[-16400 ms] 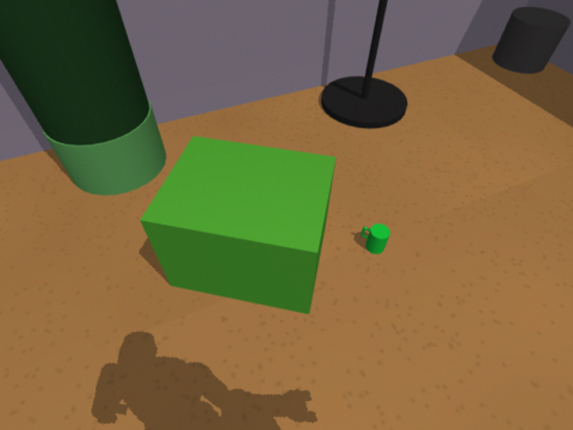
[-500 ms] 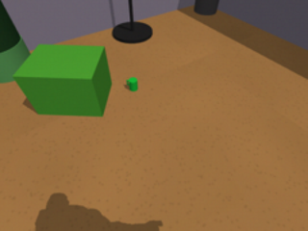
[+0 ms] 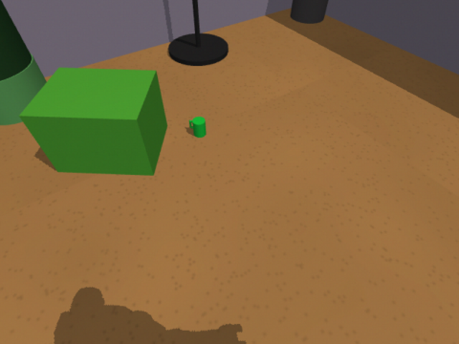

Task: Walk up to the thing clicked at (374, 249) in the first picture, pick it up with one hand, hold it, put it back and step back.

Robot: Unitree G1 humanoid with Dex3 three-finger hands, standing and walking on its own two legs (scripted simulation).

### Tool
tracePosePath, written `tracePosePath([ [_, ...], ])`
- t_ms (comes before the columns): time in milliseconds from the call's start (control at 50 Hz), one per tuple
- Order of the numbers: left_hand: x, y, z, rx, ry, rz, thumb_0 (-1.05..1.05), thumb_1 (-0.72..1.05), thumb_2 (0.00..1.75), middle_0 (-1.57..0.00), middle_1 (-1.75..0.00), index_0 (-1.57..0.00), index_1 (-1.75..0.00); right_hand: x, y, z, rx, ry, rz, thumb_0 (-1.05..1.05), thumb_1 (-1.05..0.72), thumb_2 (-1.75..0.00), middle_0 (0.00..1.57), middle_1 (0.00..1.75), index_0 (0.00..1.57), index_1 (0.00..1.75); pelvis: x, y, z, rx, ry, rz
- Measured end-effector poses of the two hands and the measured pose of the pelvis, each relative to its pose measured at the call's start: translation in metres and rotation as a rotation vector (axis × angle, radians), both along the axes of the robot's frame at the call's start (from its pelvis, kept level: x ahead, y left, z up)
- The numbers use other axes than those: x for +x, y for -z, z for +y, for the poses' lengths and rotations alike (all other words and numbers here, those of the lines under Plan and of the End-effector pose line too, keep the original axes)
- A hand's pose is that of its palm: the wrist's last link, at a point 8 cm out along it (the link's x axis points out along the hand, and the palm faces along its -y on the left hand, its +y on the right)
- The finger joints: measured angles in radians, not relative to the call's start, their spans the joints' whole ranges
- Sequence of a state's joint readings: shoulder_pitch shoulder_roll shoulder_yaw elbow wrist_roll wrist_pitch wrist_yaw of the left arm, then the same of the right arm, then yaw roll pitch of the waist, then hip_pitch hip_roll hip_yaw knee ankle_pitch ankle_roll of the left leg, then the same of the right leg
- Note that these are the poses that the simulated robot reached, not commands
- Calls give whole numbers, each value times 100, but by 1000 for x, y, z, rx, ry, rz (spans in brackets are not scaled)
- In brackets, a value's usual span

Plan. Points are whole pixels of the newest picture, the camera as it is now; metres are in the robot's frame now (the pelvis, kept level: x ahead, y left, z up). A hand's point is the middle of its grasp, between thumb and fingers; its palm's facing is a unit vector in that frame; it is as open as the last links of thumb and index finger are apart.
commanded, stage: stand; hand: left
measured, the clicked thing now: (197, 126) +1.47 +0.20 -0.73
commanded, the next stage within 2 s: walk up in 1.10 s
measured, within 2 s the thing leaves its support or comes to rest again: neither
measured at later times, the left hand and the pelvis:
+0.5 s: hand out of the picture +0.07 +0.26 -0.16, palm faces -0.01 -0.94 -0.35, open 7.4 cm; pelvis +0.00 +0.00 +0.00, yaw +0 degrees
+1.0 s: hand out of the picture +0.07 +0.26 -0.16, palm faces -0.01 -0.94 -0.35, open 7.4 cm; pelvis +0.00 +0.00 +0.00, yaw +0 degrees
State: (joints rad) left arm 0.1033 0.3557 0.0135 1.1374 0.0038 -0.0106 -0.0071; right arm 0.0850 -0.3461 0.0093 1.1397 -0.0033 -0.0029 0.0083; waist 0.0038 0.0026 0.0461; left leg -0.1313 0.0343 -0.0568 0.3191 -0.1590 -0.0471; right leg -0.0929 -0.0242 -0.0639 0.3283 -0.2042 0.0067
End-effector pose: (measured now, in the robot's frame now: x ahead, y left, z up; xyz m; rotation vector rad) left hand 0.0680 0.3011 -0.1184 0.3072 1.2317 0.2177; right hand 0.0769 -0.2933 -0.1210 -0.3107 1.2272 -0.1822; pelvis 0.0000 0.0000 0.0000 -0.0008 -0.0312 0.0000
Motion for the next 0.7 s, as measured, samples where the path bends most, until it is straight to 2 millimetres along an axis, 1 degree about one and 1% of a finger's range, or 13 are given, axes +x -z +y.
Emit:
tracePosePath([
  [480, 1, 0, 3, 0, 8, -3, 1, 90, 90, -20, -30, -21, -30, -7, -1, 0, -8, 8, 7, 0, -90, -90, 20, 30, 21, 30, 1, 0, 2, 0, 4, -4],
  [700, -3, 0, 4, 4, 7, 1, 1, 90, 90, -20, -30, -21, -30, -12, 0, 0, -6, 6, 17, 0, -90, -90, 20, 30, 21, 30, -2, 0, 2, 0, 1, -4],
])
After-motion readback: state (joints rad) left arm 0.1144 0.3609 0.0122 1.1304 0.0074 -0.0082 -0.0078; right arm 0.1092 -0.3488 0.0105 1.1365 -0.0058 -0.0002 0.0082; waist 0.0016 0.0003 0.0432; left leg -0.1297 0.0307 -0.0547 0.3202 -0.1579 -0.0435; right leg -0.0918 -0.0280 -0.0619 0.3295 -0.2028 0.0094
